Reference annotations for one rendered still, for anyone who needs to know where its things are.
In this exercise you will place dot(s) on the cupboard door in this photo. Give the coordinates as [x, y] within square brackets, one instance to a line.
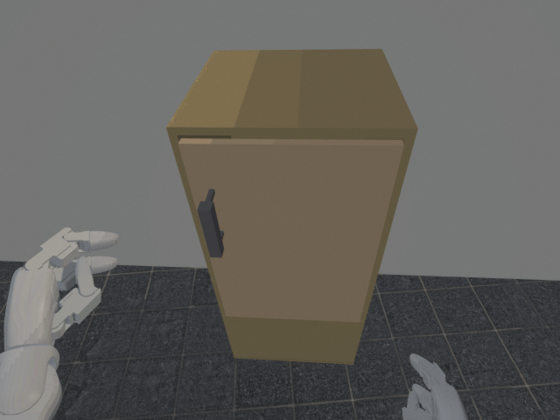
[302, 221]

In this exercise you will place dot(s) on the handle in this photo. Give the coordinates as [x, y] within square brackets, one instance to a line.
[210, 226]

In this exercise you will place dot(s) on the left robot hand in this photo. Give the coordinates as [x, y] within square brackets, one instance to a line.
[30, 316]

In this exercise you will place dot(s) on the right robot hand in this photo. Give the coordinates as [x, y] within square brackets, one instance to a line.
[442, 403]

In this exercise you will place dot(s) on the left robot forearm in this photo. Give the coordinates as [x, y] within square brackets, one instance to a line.
[29, 385]

